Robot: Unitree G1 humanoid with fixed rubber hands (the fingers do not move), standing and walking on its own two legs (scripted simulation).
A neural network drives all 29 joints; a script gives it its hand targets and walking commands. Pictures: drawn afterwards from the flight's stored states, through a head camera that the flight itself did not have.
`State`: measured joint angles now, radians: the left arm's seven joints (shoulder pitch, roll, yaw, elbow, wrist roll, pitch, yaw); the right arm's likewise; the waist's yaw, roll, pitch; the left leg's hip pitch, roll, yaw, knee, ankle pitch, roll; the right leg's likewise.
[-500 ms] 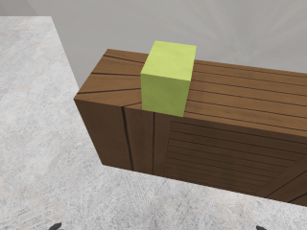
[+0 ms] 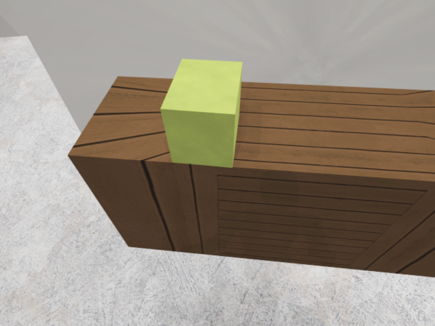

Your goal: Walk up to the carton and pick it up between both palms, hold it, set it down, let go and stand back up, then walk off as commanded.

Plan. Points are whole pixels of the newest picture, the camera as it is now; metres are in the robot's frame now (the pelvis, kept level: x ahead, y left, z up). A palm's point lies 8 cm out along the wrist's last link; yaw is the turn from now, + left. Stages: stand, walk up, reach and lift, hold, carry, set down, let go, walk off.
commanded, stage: walk up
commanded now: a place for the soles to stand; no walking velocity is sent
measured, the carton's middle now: (206, 112) +0.66 +0.05 +0.00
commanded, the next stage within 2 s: none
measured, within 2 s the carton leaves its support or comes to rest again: neither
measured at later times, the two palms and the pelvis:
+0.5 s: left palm (46, 301) +0.19 +0.37 -0.11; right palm (367, 286) +0.21 -0.28 -0.07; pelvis +0.12 +0.05 -0.01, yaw -4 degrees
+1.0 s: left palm (94, 230) +0.34 +0.31 -0.10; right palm (354, 276) +0.24 -0.28 -0.12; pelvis +0.20 +0.03 -0.01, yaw -7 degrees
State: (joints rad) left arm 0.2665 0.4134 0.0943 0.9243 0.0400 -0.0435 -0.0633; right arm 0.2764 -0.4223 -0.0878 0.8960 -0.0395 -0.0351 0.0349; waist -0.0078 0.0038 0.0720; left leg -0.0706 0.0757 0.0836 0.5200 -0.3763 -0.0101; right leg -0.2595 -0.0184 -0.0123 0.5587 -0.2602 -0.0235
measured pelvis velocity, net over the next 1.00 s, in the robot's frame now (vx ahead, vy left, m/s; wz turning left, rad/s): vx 0.20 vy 0.03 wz -0.12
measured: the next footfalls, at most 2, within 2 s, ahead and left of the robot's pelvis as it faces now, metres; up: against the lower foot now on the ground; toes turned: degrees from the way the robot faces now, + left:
left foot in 0.40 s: +0.26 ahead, +0.15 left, +0.00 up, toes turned -3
right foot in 0.78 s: +0.26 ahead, -0.09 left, +0.00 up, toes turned -7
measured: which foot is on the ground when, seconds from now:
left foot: down 0.00-0.00, up 0.02-0.38, down 0.40-1.00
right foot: down 0.00-0.42, up 0.44-0.76, down 0.78-1.00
